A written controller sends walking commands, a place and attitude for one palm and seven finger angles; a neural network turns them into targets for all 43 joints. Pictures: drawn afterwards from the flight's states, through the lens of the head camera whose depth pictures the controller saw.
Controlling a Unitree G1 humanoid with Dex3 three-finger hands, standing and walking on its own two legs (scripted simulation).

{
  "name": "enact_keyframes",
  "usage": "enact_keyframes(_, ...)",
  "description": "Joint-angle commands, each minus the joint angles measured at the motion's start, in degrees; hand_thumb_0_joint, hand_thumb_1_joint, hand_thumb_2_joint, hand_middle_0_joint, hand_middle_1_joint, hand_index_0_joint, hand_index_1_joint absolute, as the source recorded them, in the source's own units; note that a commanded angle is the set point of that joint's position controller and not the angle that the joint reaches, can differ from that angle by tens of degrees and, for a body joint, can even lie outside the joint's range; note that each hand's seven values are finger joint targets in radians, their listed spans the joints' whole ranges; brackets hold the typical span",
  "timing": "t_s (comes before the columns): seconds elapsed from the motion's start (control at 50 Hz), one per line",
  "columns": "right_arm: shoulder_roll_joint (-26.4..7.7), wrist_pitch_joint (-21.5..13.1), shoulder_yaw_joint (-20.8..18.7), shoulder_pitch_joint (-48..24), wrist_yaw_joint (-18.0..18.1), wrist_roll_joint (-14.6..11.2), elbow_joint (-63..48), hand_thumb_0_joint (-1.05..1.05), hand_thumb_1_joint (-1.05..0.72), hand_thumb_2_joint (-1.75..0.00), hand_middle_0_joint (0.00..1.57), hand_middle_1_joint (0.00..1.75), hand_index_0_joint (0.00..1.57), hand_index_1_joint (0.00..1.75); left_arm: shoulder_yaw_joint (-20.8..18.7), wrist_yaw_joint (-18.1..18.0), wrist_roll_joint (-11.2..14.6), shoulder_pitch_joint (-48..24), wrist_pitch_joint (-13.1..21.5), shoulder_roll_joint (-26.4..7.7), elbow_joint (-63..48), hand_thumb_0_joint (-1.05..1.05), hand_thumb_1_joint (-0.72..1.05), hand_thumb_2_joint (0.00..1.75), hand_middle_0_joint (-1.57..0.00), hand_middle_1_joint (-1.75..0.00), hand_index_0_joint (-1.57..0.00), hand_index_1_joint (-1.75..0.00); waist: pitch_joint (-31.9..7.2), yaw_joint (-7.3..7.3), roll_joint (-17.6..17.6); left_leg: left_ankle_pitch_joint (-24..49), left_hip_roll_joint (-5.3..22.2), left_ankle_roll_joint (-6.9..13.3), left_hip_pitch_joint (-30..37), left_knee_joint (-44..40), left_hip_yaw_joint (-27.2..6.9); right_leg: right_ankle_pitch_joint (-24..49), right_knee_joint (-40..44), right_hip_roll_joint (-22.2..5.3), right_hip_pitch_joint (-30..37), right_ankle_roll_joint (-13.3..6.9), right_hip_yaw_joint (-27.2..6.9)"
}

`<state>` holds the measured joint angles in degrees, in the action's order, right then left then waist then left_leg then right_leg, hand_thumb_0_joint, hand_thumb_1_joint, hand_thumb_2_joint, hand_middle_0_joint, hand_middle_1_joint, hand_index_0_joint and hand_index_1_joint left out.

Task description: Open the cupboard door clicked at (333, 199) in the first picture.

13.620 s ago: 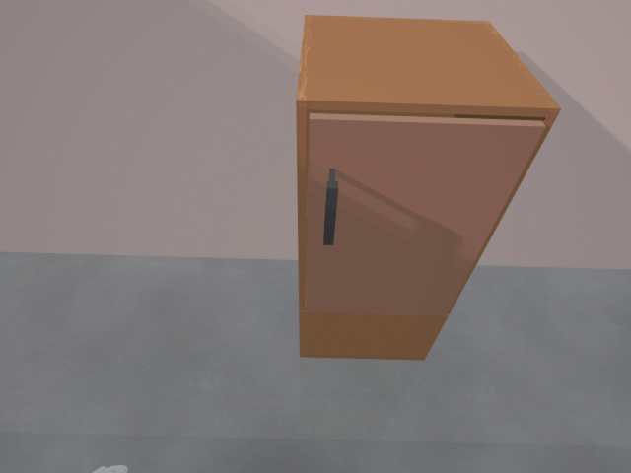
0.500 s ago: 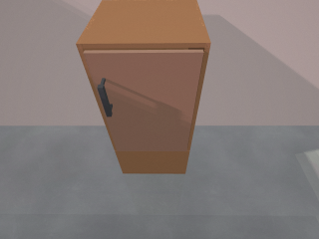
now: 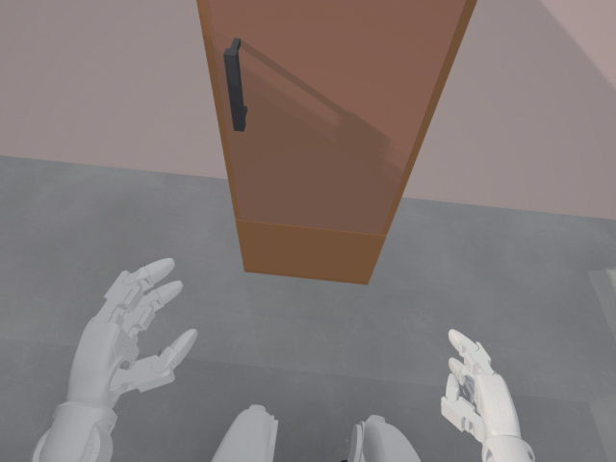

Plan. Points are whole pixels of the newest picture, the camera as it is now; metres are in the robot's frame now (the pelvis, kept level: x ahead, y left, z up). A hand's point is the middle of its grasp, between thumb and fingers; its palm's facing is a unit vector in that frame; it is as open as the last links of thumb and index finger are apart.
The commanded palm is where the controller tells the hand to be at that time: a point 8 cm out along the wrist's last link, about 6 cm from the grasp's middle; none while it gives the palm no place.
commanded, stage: raise the hand with hooked fingers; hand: left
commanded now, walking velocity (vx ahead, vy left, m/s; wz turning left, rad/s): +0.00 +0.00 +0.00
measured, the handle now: (238, 86) +0.68 +0.20 +0.08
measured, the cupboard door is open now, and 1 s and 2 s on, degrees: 0 0 0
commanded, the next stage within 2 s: move the hooked fingers beside the handle in 1.52 s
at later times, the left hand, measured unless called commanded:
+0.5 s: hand (130, 299) +0.27 +0.24 +0.06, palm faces +0.01 -1.00 -0.06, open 12.5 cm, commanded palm +0.25 +0.30 +0.07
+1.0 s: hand (107, 249) +0.32 +0.28 +0.09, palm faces +0.03 -1.00 -0.06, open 13.9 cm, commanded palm +0.30 +0.33 +0.09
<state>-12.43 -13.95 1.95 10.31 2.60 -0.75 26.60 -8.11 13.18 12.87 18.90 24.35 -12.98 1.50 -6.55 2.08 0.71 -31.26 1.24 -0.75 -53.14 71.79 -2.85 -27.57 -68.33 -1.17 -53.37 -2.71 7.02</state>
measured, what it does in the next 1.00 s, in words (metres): stands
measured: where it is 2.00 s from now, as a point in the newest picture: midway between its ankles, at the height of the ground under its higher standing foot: outside the picture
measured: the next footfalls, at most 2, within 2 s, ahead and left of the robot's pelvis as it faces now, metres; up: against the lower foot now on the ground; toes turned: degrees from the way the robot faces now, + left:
none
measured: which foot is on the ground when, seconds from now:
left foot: down 0.00-1.00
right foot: down 0.00-1.00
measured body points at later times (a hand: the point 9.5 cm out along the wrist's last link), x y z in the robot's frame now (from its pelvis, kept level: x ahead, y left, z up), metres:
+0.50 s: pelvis +0.01 +0.03 +0.02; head +0.08 +0.04 +0.47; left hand +0.27 +0.30 +0.07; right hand +0.18 -0.24 -0.04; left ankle +0.04 +0.12 -0.63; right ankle +0.06 -0.10 -0.63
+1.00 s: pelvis +0.03 +0.01 +0.03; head +0.11 +0.03 +0.48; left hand +0.31 +0.33 +0.09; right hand +0.19 -0.23 -0.05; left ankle +0.04 +0.12 -0.63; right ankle +0.06 -0.10 -0.63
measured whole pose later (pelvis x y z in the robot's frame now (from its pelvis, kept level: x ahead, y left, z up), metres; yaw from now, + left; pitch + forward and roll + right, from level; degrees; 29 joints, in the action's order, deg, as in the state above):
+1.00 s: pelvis +0.03 +0.01 +0.03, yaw -1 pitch +14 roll -2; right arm -15.4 -11.1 2.5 14.9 3.4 -1.6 31.5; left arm -24.2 26.4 19.8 0.8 17.9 -22.6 20.5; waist -5.8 -0.3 -0.8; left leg -29.7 1.3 0.5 -46.4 62.0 -1.3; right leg -25.2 -58.0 -0.5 -46.8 -1.1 5.4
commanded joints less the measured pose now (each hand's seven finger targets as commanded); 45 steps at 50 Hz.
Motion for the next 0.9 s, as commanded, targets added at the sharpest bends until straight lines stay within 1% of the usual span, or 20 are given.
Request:
enact_keyframes(0.0,-9.07,-2.71,-3.25,-0.2,1.48,-0.65,-5.57,0.0,-0.9,-0.9,0.2,0.3,0.2,0.3,-4.14,2.29,1.62,-10.01,0.1,-7.82,-8.09,0.0,0.2,0.6,-0.25,-0.75,-0.25,-0.75,-11.14,-3.47,-3.51,2.3,-1.75,2.13,2.92,-14.5,-0.16,-5.68,15.03,1.6,9.17,1.31,-6.25)
enact_keyframes(0.08,-8.96,-2.84,-3.03,-0.36,1.63,-0.78,-5.98,0.0,-0.9,-0.9,0.2,0.3,0.2,0.3,-7.7,2.75,3.39,-8.72,-4.11,-9.67,-8.3,0.0,0.11,0.56,-0.26,-0.81,-0.26,-0.81,-14.56,-1.31,-4.13,4.21,-2.06,1.95,5.11,-17.53,-0.21,-3.88,15.74,1.46,12.99,1.32,-5.06)
enact_keyframes(0.12,-8.67,-2.96,-3.12,-0.27,1.61,-0.78,-5.62,0.0,-0.9,-0.9,0.2,0.3,0.2,0.3,-8.52,1.92,3.78,-8.15,-4.11,-9.39,-7.96,0.0,0.06,0.54,-0.26,-0.84,-0.26,-0.84,-13.5,-1.23,-1.36,4.78,-1.83,1.89,5.2,-18.5,-0.45,-3.75,16.13,1.5,13.35,1.47,-4.52)
enact_keyframes(0.16,-8.85,-3.23,-3.03,-0.43,1.56,-0.41,-5.46,0.0,-0.9,-0.9,0.2,0.3,0.2,0.3,-9.07,1.23,4.01,-8.57,-2.91,-9.79,-8.13,0.0,0.01,0.52,-0.26,-0.87,-0.26,-0.87,-12.77,-0.96,-2.08,5.32,-1.86,1.83,5.42,-18.8,-0.56,-3.02,15.41,1.57,12.81,1.14,-3.93)
enact_keyframes(0.18,-9.07,-3.34,-3.17,0.25,1.43,-0.29,-5.23,0.0,-0.9,-0.9,0.2,0.3,0.2,0.3,-9.64,0.93,3.94,-9.4,-1.97,-10.43,-8.74,0.0,-0.01,0.51,-0.27,-0.88,-0.27,-0.88,-12.79,-1.22,-2.62,5.65,-1.92,1.78,5.74,-18.86,-0.42,-2.61,15.33,1.45,12.4,1.17,-3.92)
enact_keyframes(0.2,-9.2,-3.38,-3.42,0.87,1.37,-0.17,-4.82,0.0,-0.9,-0.9,0.2,0.3,0.2,0.3,-10.0,0.74,3.95,-8.63,-1.22,-10.26,-7.64,0.0,-0.03,0.5,-0.27,-0.9,-0.27,-0.9,-12.9,-1.43,-1.3,5.68,-1.84,1.79,5.72,-18.82,-0.28,-2.62,15.39,1.41,12.33,1.29,-3.81)
enact_keyframes(0.26,-10.03,-3.34,-3.68,1.5,1.27,-0.33,-4.64,0.0,-0.9,-0.9,0.2,0.3,0.2,0.3,-9.7,1.25,3.89,-9.48,0.51,-10.38,-5.87,0.0,-0.1,0.47,-0.27,-0.94,-0.27,-0.94,-10.58,-1.86,-1.9,4.95,-1.74,1.67,5.67,-19.14,-0.46,-2.67,14.96,1.6,10.65,0.98,-3.48)
enact_keyframes(0.32,-10.58,-3.25,-4.04,2.71,1.34,-0.44,-4.56,0.0,-0.9,-0.9,0.2,0.3,0.2,0.3,-9.95,2.24,3.82,-10.51,1.18,-11.07,-6.49,0.0,-0.17,0.44,-0.28,-0.99,-0.28,-0.99,-12.74,-2.1,-4.11,6.86,-1.68,1.52,8.0,-19.61,-0.29,0.05,14.63,1.46,11.2,0.97,-3.21)
enact_keyframes(0.34,-10.73,-3.17,-4.07,2.88,1.41,-0.56,-4.59,0.0,-0.9,-0.9,0.2,0.3,0.2,0.3,-9.58,2.62,4.06,-11.05,0.96,-10.78,-5.94,0.0,-0.2,0.43,-0.28,-1.0,-0.28,-1.0,-11.91,-2.61,-3.55,6.75,-1.68,1.55,8.19,-19.61,-0.3,0.24,14.98,1.55,10.84,1.12,-3.21)
enact_keyframes(0.36,-10.94,-2.96,-4.11,3.02,1.52,-0.51,-4.54,0.0,-0.9,-0.9,0.2,0.3,0.2,0.3,-10.65,3.15,4.48,-11.92,0.78,-11.95,-5.56,0.0,-0.22,0.42,-0.28,-1.02,-0.28,-1.02,-11.85,-2.42,-3.12,7.61,-1.7,1.48,8.02,-19.51,-0.54,0.94,14.72,1.8,11.39,0.91,-3.22)
enact_keyframes(0.42,-10.98,-2.75,-4.12,3.33,1.65,-0.68,-4.45,0.0,-0.9,-0.9,0.2,0.3,0.2,0.3,-11.41,3.86,4.61,-13.13,0.67,-12.9,-7.08,0.0,-0.29,0.39,-0.29,-1.07,-0.29,-1.07,-13.48,-2.2,-7.12,10.58,-1.63,1.1,10.93,-20.03,-0.41,3.86,14.61,1.74,12.19,0.79,-2.98)
enact_keyframes(0.48,-10.96,-2.31,-4.08,3.88,1.54,-0.54,-4.2,0.0,-0.9,-0.9,0.2,0.3,0.2,0.3,-12.95,4.12,5.08,-13.05,0.06,-13.9,-6.37,0.0,-0.36,0.36,-0.29,-1.11,-0.29,-1.11,-14.15,-2.06,-6.57,16.22,-1.46,0.76,12.5,-19.78,-0.54,8.62,14.31,2.12,13.74,0.67,-2.59)
enact_keyframes(0.56,-11.1,-1.46,-3.87,4.04,1.45,-0.53,-4.08,0.0,-0.9,-0.9,0.2,0.3,0.2,0.3,-13.78,5.42,5.45,-14.77,-1.05,-14.66,-3.39,0.0,-0.45,0.32,-0.3,-1.17,-0.3,-1.17,-12.8,-2.56,-6.42,17.94,-1.35,0.64,12.61,-19.52,-0.47,10.58,14.5,2.51,13.71,0.69,-2.47)
enact_keyframes(0.6,-11.07,-1.24,-3.84,4.07,1.47,-0.76,-3.88,0.0,-0.9,-0.9,0.2,0.3,0.2,0.3,-14.48,6.5,5.67,-16.28,-1.41,-15.19,-2.43,0.0,-0.5,0.3,-0.3,-1.2,-0.3,-1.2,-13.79,-2.6,-6.77,18.24,-1.35,0.61,13.15,-19.48,-0.15,11.35,14.97,2.37,14.56,0.85,-2.75)
enact_keyframes(0.66,-11.25,-0.94,-3.5,4.21,1.7,-0.72,-3.97,0.0,-0.9,-0.9,0.2,0.3,0.2,0.3,-15.5,8.16,6.26,-19.23,-2.23,-16.82,-0.79,0.0,-0.5,0.3,-0.3,-1.2,-0.3,-1.2,-13.86,-2.86,-6.13,19.35,-1.4,0.78,13.22,-19.26,-0.11,12.89,15.12,2.65,15.54,0.74,-2.91)
enact_keyframes(0.7,-11.13,-0.82,-3.47,4.36,1.74,-0.78,-3.75,0.0,-0.9,-0.9,0.2,0.3,0.2,0.3,-17.02,9.17,6.67,-19.79,-2.53,-17.94,0.33,0.0,-0.5,0.3,-0.3,-1.2,-0.3,-1.2,-15.79,-2.42,-5.95,21.21,-1.37,0.77,13.98,-19.29,0.08,14.73,15.25,2.5,17.08,0.9,-3.08)
enact_keyframes(0.76,-11.31,-0.62,-3.27,4.14,1.87,-0.71,-3.51,0.0,-0.9,-0.9,0.2,0.3,0.2,0.3,-18.46,10.71,7.69,-21.87,-2.74,-19.38,2.63,0.0,-0.5,0.3,-0.3,-1.2,-0.3,-1.2,-15.82,-2.35,-4.63,21.67,-1.41,0.99,13.14,-18.9,0.13,15.65,15.37,2.68,18.17,0.81,-3.32)
enact_keyframes(0.8,-11.17,-0.51,-3.26,4.09,1.78,-0.85,-3.13,0.0,-0.9,-0.9,0.2,0.3,0.2,0.3,-18.91,11.66,7.89,-23.24,-2.79,-19.8,3.8,0.0,-0.5,0.3,-0.3,-1.2,-0.3,-1.2,-15.73,-2.59,-5.96,21.3,-1.48,1.09,13.46,-18.93,0.64,15.89,16.02,2.37,18.37,1.04,-3.78)
enact_keyframes(0.82,-11.28,-0.36,-3.22,4.25,1.8,-0.91,-3.07,0.0,-0.9,-0.9,0.2,0.3,0.2,0.3,-19.21,12.04,8.04,-23.72,-2.98,-20.04,5.38,0.0,-0.5,0.3,-0.3,-1.2,-0.3,-1.2,-15.11,-2.78,-4.51,20.3,-1.5,1.27,12.71,-19.06,0.72,15.16,16.47,2.39,18.47,1.14,-3.87)
enact_keyframes(0.88,-11.49,-0.3,-3.13,4.16,1.81,-0.86,-2.9,0.0,-0.9,-0.9,0.2,0.3,0.2,0.3,-20.95,13.06,8.34,-26.26,-2.79,-22.51,6.36,0.0,-0.5,0.3,-0.3,-1.2,-0.3,-1.2,-16.51,-2.34,-6.16,20.66,-1.54,1.33,12.93,-19.21,0.81,15.25,16.56,2.33,19.65,0.94,-4.49)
